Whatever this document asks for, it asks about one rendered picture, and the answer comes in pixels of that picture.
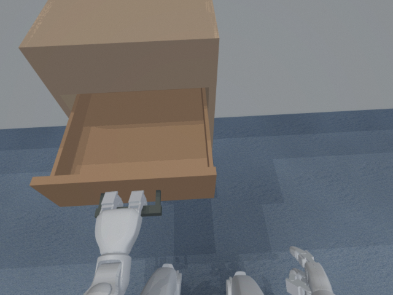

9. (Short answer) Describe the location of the left robot hand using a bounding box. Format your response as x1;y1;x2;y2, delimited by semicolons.
95;191;147;255

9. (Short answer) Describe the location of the drawer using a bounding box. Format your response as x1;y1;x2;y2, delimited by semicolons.
30;88;217;207

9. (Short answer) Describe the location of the right robot hand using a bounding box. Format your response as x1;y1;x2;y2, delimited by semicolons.
286;246;333;295

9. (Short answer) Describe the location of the robot thigh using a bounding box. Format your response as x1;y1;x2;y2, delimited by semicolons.
140;267;182;295
226;275;264;295

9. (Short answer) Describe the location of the cabinet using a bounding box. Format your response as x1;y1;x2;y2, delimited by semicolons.
19;0;219;148

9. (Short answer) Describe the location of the robot left thigh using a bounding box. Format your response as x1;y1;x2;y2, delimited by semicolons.
140;267;182;295

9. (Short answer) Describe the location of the robot right thigh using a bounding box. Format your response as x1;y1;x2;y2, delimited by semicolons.
226;275;264;295

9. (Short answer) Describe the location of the left robot forearm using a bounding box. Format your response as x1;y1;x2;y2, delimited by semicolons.
83;253;131;295

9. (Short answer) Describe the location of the handle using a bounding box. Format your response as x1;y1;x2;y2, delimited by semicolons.
95;190;162;218

